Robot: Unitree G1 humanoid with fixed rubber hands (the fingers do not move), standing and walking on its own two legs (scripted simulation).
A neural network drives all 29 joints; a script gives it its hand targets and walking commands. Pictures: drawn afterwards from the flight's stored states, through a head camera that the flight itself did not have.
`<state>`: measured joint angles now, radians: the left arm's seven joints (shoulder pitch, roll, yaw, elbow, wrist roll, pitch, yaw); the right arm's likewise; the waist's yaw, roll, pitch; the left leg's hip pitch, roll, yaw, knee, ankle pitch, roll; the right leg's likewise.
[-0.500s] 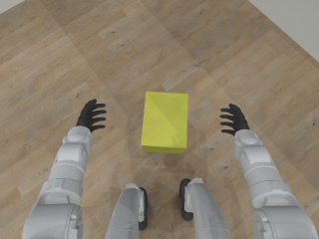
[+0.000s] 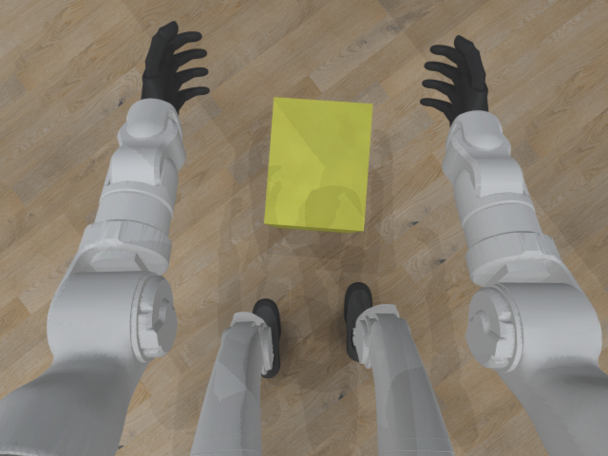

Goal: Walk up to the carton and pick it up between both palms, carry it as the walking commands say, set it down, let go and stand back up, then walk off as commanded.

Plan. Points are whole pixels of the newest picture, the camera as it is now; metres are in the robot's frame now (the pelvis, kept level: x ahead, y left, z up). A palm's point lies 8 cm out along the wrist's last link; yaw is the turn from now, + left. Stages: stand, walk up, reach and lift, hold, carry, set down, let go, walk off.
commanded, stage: reach and lift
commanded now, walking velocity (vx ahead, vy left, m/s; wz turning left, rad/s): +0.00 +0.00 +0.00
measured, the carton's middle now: (317, 175) +0.50 -0.01 -0.52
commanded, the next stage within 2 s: none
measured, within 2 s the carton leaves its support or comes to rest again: neither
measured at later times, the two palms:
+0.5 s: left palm (196, 141) +0.50 +0.18 -0.22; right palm (434, 144) +0.49 -0.19 -0.23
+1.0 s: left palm (222, 163) +0.50 +0.17 -0.36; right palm (408, 168) +0.48 -0.19 -0.38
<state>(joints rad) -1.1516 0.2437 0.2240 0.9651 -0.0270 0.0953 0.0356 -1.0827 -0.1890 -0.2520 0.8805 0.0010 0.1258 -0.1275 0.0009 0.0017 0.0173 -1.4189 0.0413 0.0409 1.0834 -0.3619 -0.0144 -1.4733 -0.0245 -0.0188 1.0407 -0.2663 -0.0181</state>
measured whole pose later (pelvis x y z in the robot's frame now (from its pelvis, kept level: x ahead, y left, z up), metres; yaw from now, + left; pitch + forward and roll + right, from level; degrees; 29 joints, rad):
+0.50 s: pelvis -0.03 +0.00 -0.10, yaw +1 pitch +46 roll +1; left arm -1.26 0.25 0.25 0.96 -0.06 0.09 0.06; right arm -1.19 -0.23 -0.33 0.89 -0.03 0.10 -0.12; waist 0.00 0.00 0.05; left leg -1.83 0.04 0.02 1.48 -0.46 -0.01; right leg -1.88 -0.04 -0.01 1.43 -0.35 -0.02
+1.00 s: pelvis -0.05 +0.00 -0.22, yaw +1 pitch +39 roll +1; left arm -1.42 0.30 0.17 1.07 -0.17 0.10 0.10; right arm -1.38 -0.32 -0.28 1.10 0.06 0.10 -0.15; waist 0.00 0.00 0.25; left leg -2.08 0.04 0.01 1.97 -0.57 -0.01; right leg -2.15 -0.04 0.00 1.90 -0.44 -0.02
